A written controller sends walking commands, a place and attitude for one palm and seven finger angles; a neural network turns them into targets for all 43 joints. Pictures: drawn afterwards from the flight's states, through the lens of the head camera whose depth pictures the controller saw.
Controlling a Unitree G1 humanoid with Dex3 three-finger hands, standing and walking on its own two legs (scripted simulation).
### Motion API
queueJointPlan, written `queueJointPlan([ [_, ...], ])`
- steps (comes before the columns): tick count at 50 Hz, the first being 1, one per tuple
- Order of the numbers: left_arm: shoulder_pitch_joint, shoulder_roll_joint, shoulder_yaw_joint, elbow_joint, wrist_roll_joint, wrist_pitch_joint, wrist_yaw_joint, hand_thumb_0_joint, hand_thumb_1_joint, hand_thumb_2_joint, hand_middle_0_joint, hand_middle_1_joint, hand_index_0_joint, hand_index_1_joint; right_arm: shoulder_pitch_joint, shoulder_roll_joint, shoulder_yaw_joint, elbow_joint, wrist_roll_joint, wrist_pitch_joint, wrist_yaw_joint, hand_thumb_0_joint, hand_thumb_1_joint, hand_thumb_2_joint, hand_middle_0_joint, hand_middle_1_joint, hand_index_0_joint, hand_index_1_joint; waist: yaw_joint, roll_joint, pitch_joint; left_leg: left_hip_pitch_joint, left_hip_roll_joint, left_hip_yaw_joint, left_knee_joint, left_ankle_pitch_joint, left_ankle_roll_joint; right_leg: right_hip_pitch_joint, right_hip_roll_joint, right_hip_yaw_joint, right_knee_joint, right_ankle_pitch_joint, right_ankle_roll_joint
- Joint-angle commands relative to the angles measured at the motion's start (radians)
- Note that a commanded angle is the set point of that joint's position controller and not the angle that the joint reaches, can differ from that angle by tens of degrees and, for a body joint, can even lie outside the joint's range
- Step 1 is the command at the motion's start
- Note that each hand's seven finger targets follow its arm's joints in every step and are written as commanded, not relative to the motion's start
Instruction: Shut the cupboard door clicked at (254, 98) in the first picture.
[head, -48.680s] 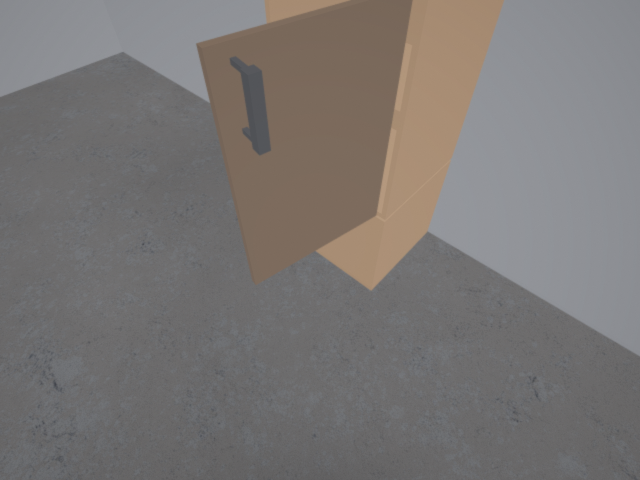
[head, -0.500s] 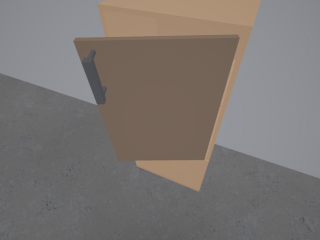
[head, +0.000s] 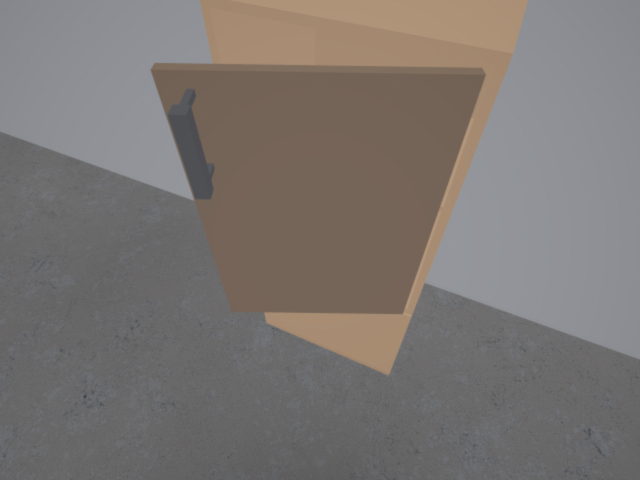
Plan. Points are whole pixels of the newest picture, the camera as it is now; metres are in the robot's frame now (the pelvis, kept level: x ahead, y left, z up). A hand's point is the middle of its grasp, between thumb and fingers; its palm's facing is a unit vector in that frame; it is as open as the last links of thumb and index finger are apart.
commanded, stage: look again from close up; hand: left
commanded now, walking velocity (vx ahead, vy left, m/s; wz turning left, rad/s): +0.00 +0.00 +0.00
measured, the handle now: (196, 146) +0.49 +0.20 +0.15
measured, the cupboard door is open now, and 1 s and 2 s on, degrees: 24 24 24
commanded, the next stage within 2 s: raise the hand and make a fist in 0.36 s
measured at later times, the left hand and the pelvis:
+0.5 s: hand out of the picture +0.10 +0.22 -0.16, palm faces +0.08 -0.96 -0.28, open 7.4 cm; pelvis +0.02 +0.00 +0.00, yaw +0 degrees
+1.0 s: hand (150, 447) +0.16 +0.20 +0.00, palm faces +0.09 -0.99 -0.06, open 5.6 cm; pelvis -0.03 -0.02 -0.07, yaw +4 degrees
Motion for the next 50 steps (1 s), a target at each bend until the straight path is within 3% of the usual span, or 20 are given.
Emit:
queueJointPlan([
  [1, -0.008, 0.147, 0.031, -0.039, 0.003, -0.018, 0.013, 0.000, 0.900, 0.900, -0.200, -0.300, -0.200, -0.300, -0.034, -0.139, -0.027, -0.050, -0.001, -0.031, -0.016, 0.000, -0.900, -0.900, 0.200, 0.300, 0.200, 0.300, 0.011, 0.002, -0.041, 0.045, 0.111, -0.118, -0.091, 0.084, 0.027, -0.011, -0.085, 0.086, -0.091, 0.109, -0.047],
  [22, -0.062, 0.199, 0.039, -0.040, 0.006, -0.022, 0.012, 0.000, 0.900, 0.900, -0.200, -0.300, -0.200, -0.300, -0.150, -0.190, -0.033, -0.051, -0.002, -0.028, -0.017, 0.000, -0.900, -0.900, 0.200, 0.300, 0.200, 0.300, 0.009, -0.009, -0.085, 0.125, 0.116, -0.101, -0.080, 0.219, 0.018, 0.029, -0.105, 0.091, -0.101, 0.294, -0.041],
  [23, 0.057, 0.089, 0.028, -0.019, 0.010, -0.030, 0.059, 0.000, 0.900, 0.900, -0.200, -0.300, -0.200, -0.300, -0.122, -0.131, -0.034, -0.106, 0.013, -0.024, -0.015, 0.000, -0.900, -0.900, 0.200, 0.300, 0.200, 0.300, 0.007, 0.030, -0.091, 0.092, 0.128, -0.036, 0.112, 0.287, -0.011, 0.039, -0.154, 0.099, -0.088, 0.503, 0.006],
  [24, -0.792, 0.870, 0.675, -1.508, -0.086, -0.313, 0.065, 0.000, 0.900, 0.900, -0.200, -0.300, -0.200, -0.300, 0.041, -0.269, -0.089, -0.340, 0.010, -0.180, -0.122, 0.000, -0.900, -0.900, 0.200, 0.300, 0.200, 0.300, -0.075, -0.063, -0.372, 0.333, 0.057, -0.140, 0.225, 0.443, 0.039, 0.050, -0.073, -0.034, 0.234, 0.484, -0.020],
  [25, 0.021, 0.180, 0.154, -1.023, -0.117, -0.213, 0.058, 0.000, 0.900, 0.900, -0.218, -0.320, -0.218, -0.320, -0.114, -0.159, -0.035, -0.364, 0.102, -0.240, -0.146, 0.000, -0.900, -0.900, 0.200, 0.300, 0.200, 0.300, -0.015, 0.359, -0.493, 0.399, 0.054, -0.161, 0.225, 0.625, -0.008, -0.136, -0.006, -0.111, 0.434, 0.258, 0.000],
  [26, 0.236, -0.047, 0.104, -1.138, -0.209, -0.103, 0.045, 0.000, 0.900, 0.900, -0.237, -0.340, -0.237, -0.340, -0.127, -0.117, -0.030, -0.425, 0.087, -0.279, -0.114, 0.000, -0.900, -0.900, 0.200, 0.300, 0.200, 0.300, 0.014, 0.429, -0.451, 0.322, 0.066, -0.169, 0.176, 0.721, -0.032, -0.155, -0.007, -0.133, 0.534, 0.051, -0.011],
  [27, 0.057, 0.057, 0.174, -1.208, -0.182, -0.148, 0.034, 0.000, 0.900, 0.900, -0.255, -0.360, -0.255, -0.360, -0.088, -0.104, -0.057, -0.429, 0.073, -0.304, -0.073, 0.000, -0.900, -0.900, 0.200, 0.300, 0.200, 0.300, -0.016, 0.239, -0.267, 0.102, 0.061, -0.147, 0.110, 0.563, -0.023, -0.249, -0.013, -0.110, 0.405, -0.025, -0.012],
  [28, 0.156, 0.014, 0.196, -1.161, -0.215, -0.178, -0.005, 0.000, 0.900, 0.900, -0.273, -0.380, -0.273, -0.380, -0.106, -0.108, -0.090, -0.477, 0.045, -0.318, -0.057, 0.000, -0.900, -0.900, 0.200, 0.300, 0.200, 0.300, 0.022, 0.176, -0.158, -0.051, 0.036, -0.121, 0.143, 0.362, -0.036, -0.267, -0.003, -0.121, 0.254, 0.001, -0.021],
  [29, 0.200, 0.010, 0.204, -1.066, -0.230, -0.223, -0.040, 0.000, 0.900, 0.900, -0.292, -0.400, -0.292, -0.400, -0.108, -0.121, -0.093, -0.489, 0.043, -0.328, -0.047, 0.000, -0.900, -0.900, 0.200, 0.300, 0.200, 0.300, 0.002, 0.041, -0.056, -0.203, 0.006, -0.113, 0.198, 0.125, -0.040, -0.294, -0.006, -0.124, 0.187, 0.031, -0.026],
  [30, 0.257, -0.002, 0.230, -0.968, -0.252, -0.297, -0.081, 0.000, 0.900, 0.900, -0.310, -0.420, -0.310, -0.420, -0.109, -0.115, -0.095, -0.493, 0.038, -0.331, -0.042, 0.000, -0.900, -0.900, 0.200, 0.300, 0.200, 0.300, -0.009, -0.152, 0.015, -0.311, -0.012, -0.112, 0.256, 0.005, -0.031, -0.366, -0.008, -0.111, 0.163, -0.035, -0.020],
  [31, 0.350, -0.024, 0.239, -0.867, -0.273, -0.373, -0.151, 0.000, 0.900, 0.900, -0.328, -0.440, -0.328, -0.440, -0.100, -0.116, -0.098, -0.500, 0.038, -0.331, -0.034, 0.000, -0.900, -0.900, 0.200, 0.300, 0.200, 0.300, 0.008, -0.184, 0.056, -0.361, -0.022, -0.105, 0.309, 0.030, -0.032, -0.389, -0.015, -0.081, 0.187, 0.030, -0.029],
  [32, 0.354, -0.005, 0.273, -0.871, -0.286, -0.462, -0.222, 0.000, 0.900, 0.900, -0.347, -0.460, -0.347, -0.460, -0.104, -0.124, -0.095, -0.512, 0.029, -0.330, -0.021, 0.000, -0.900, -0.900, 0.200, 0.300, 0.200, 0.300, 0.015, -0.193, -0.047, -0.389, -0.025, -0.102, 0.379, 0.109, -0.031, -0.400, -0.015, -0.086, 0.291, 0.219, -0.022],
  [33, 0.396, 0.024, 0.315, -0.869, -0.292, -0.542, -0.299, 0.000, 0.900, 0.900, -0.365, -0.480, -0.365, -0.480, -0.099, -0.124, -0.104, -0.531, 0.024, -0.330, -0.014, 0.000, -0.900, -0.900, 0.200, 0.300, 0.200, 0.300, 0.050, -0.237, -0.178, -0.420, -0.026, -0.089, 0.439, 0.170, -0.031, -0.379, -0.009, -0.088, 0.391, 0.337, -0.012],
  [35, 0.350, 0.073, 0.323, -0.899, -0.329, -0.619, -0.441, 0.000, 0.900, 0.900, -0.402, -0.520, -0.402, -0.520, -0.133, -0.129, -0.110, -0.592, 0.030, -0.344, -0.010, 0.000, -0.900, -0.900, 0.200, 0.300, 0.200, 0.300, 0.060, -0.168, -0.285, -0.502, -0.043, -0.062, 0.502, 0.047, -0.029, -0.412, -0.023, -0.014, 0.427, 0.174, -0.005],
  [37, 0.273, 0.163, 0.409, -0.995, -0.388, -0.574, -0.495, 0.000, 0.900, 0.900, -0.438, -0.560, -0.438, -0.560, -0.139, -0.137, -0.098, -0.662, 0.043, -0.329, -0.021, 0.000, -0.900, -0.900, 0.200, 0.300, 0.200, 0.300, 0.084, -0.010, -0.352, -0.498, -0.050, -0.048, 0.515, 0.002, -0.015, -0.383, -0.029, 0.032, 0.405, 0.055, -0.012],
  [39, 0.182, 0.176, 0.420, -1.117, -0.422, -0.522, -0.484, 0.000, 0.900, 0.900, -0.475, -0.600, -0.475, -0.600, -0.125, -0.122, -0.085, -0.703, 0.053, -0.328, -0.039, 0.000, -0.900, -0.900, 0.200, 0.300, 0.200, 0.300, 0.072, 0.014, -0.406, -0.482, -0.038, -0.057, 0.517, -0.059, -0.002, -0.390, -0.026, 0.058, 0.352, -0.095, 0.000],
  [41, 0.031, 0.191, 0.400, -1.275, -0.423, -0.519, -0.432, 0.000, 0.900, 0.900, -0.512, -0.640, -0.512, -0.640, -0.108, -0.116, -0.075, -0.711, 0.053, -0.334, -0.058, 0.000, -0.900, -0.900, 0.200, 0.300, 0.200, 0.300, 0.036, -0.002, -0.385, -0.483, -0.022, -0.071, 0.535, -0.111, 0.010, -0.418, -0.025, 0.091, 0.312, -0.197, 0.012],
  [42, -0.001, 0.180, 0.374, -1.324, -0.411, -0.517, -0.409, 0.000, 0.900, 0.900, -0.530, -0.660, -0.530, -0.660, -0.099, -0.113, -0.068, -0.710, 0.053, -0.337, -0.064, 0.000, -0.900, -0.900, 0.200, 0.300, 0.200, 0.300, 0.026, 0.031, -0.371, -0.472, -0.017, -0.075, 0.526, -0.132, 0.014, -0.425, -0.023, 0.093, 0.293, -0.238, 0.006],
  [46, -0.087, 0.160, 0.277, -1.361, -0.361, -0.498, -0.371, 0.000, 0.900, 0.900, -0.603, -0.740, -0.603, -0.740, -0.076, -0.121, -0.048, -0.677, 0.053, -0.348, -0.099, 0.000, -0.900, -0.900, 0.200, 0.300, 0.200, 0.300, -0.033, -0.003, -0.279, -0.444, 0.000, -0.097, 0.506, -0.186, 0.030, -0.488, 0.003, 0.060, 0.262, -0.334, -0.002],
  [50, 0.014, 0.167, 0.275, -1.275, -0.358, -0.383, -0.387, 0.000, 0.900, 0.900, -0.677, -0.820, -0.677, -0.820, -0.080, -0.125, -0.037, -0.680, 0.066, -0.344, -0.109, 0.000, -0.900, -0.900, 0.200, 0.300, 0.200, 0.300, -0.003, 0.026, -0.251, -0.426, -0.009, -0.099, 0.435, -0.211, 0.024, -0.431, -0.007, 0.047, 0.208, -0.366, -0.001],
])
